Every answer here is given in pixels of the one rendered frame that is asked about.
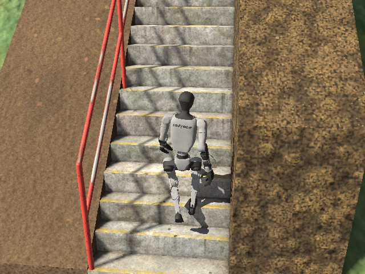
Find stairs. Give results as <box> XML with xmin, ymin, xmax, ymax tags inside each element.
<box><xmin>87</xmin><ymin>0</ymin><xmax>234</xmax><ymax>274</ymax></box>

